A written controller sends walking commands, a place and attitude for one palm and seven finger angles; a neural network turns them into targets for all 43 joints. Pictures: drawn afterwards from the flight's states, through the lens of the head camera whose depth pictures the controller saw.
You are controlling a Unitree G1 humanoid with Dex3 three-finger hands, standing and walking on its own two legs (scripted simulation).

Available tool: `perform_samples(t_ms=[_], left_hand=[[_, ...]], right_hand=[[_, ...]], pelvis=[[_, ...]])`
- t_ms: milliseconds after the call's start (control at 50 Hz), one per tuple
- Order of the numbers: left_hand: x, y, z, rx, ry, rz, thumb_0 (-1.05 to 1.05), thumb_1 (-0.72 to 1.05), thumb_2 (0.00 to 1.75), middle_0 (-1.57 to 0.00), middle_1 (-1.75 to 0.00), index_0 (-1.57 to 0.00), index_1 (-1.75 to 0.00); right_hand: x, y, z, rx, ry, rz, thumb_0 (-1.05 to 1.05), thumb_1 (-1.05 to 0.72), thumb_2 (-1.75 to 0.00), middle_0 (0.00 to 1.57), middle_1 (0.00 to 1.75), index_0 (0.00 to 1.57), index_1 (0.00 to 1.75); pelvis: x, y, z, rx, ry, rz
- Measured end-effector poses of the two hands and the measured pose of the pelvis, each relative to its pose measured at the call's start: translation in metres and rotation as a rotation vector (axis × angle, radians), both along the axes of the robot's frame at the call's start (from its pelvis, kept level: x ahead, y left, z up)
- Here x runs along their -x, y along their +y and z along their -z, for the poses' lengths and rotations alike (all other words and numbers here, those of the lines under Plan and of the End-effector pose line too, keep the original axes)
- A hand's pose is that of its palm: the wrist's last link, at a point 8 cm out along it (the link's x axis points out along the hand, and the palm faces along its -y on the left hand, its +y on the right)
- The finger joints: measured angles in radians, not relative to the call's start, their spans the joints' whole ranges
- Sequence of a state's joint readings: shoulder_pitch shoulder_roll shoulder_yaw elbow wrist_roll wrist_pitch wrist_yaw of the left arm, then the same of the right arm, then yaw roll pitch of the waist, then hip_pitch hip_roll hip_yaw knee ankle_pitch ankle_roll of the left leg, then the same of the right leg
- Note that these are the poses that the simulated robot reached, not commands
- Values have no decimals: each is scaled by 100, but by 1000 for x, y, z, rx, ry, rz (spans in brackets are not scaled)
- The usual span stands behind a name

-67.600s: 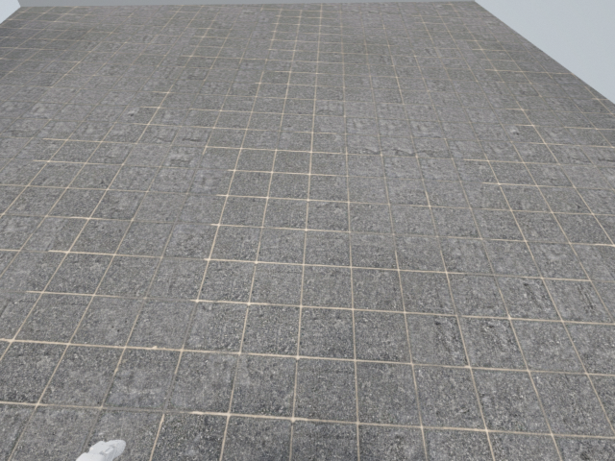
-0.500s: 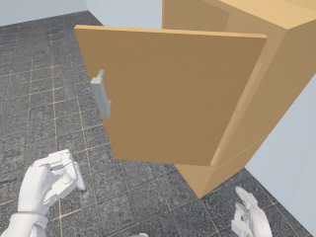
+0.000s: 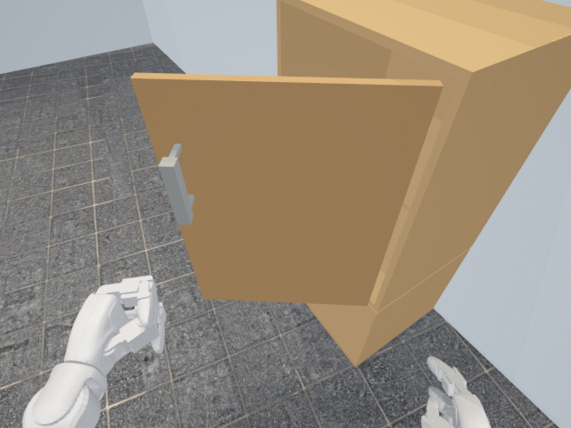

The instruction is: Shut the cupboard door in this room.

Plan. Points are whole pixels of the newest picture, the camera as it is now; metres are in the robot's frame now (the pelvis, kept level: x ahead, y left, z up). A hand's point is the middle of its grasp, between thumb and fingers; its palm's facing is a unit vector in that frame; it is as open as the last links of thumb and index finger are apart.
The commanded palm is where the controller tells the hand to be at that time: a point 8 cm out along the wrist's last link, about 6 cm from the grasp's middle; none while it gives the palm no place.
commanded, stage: raise the hand and make a fist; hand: left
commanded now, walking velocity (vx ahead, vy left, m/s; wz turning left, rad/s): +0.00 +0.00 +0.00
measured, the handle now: (181, 184) +0.46 +0.21 +0.10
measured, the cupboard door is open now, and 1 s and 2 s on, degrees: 54 54 54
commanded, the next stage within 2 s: bring the fist close to the handle in 0.16 s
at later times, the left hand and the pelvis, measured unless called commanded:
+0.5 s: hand (144, 302) +0.24 +0.19 +0.11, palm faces +0.07 -1.00 -0.06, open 3.1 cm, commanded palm +0.22 +0.24 +0.10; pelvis -0.01 -0.01 +0.00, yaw +1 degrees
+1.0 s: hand (179, 259) +0.32 +0.17 +0.09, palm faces +0.00 -1.00 -0.02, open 3.1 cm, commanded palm +0.30 +0.22 +0.10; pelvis +0.01 +0.00 +0.00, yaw +0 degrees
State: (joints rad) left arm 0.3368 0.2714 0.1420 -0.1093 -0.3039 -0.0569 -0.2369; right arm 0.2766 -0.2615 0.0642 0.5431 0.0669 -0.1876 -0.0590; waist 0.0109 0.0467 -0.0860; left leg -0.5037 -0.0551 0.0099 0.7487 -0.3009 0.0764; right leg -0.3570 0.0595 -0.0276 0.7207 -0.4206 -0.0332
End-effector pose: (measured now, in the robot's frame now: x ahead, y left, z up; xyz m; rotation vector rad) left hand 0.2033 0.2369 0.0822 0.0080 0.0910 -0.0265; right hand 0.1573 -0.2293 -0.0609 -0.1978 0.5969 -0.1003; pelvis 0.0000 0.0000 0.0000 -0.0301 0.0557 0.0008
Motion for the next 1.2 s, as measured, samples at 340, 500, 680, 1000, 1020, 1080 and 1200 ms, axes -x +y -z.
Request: perform_samples(t_ms=[340,500,680,1000,1020,1080,1200], left_hand=[[14,-7,-6,-33,-34,-19,2,90,90,-130,-150,-130,-150],[-12,8,-25,-54,-179,-94,2,90,90,-130,-150,-130,-150],[-54,-3,-9,-6,-57,-2,2,90,90,-130,-150,-130,-150],[-91,-9,-11,-12,-82,-26,2,90,90,-129,-150,-130,-150],[-93,-12,-11,-10,-85,-21,2,90,90,-129,-150,-130,-150],[-103,-18,-14,-7,-104,-17,2,90,90,-130,-150,-130,-150],[-131,-15,-17,-18,-102,-43,2,90,90,-130,-150,-130,-150]], right_hand=[[5,-3,3,-17,-25,-19,1,-91,-90,20,30,20,30],[6,-9,7,8,8,-35,1,-91,-90,20,30,20,30],[11,-18,9,10,31,26,1,-91,-90,20,30,20,30],[7,-8,14,2,94,26,1,-91,-90,20,30,20,30],[6,-7,14,3,96,25,1,-91,-90,20,30,20,30],[6,-5,15,5,105,24,1,-91,-90,20,30,20,30],[13,-6,18,4,149,39,1,-91,-90,20,30,20,30]], pelvis=[[11,-8,0,-3,-20,-8],[12,-13,2,-1,-13,-17],[5,-8,0,-5,5,0],[-5,0,-1,-6,21,4],[-5,1,-1,-6,21,3],[-5,2,-1,-6,23,3],[-4,1,-1,-7,32,8]])
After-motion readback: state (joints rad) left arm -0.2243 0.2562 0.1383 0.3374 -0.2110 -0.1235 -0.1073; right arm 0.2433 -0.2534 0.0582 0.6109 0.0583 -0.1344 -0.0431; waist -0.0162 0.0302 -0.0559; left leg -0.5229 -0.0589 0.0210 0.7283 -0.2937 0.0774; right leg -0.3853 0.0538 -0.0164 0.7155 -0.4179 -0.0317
